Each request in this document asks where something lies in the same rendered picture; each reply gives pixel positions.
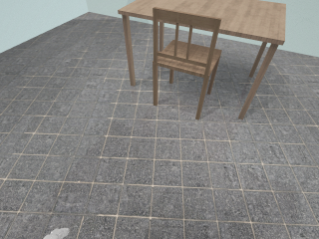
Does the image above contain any table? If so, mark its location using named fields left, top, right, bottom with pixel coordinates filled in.
left=118, top=0, right=286, bottom=120

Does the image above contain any robot left hand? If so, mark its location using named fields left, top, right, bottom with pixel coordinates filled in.
left=43, top=228, right=70, bottom=239

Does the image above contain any chair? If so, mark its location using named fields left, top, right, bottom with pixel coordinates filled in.
left=153, top=7, right=222, bottom=120

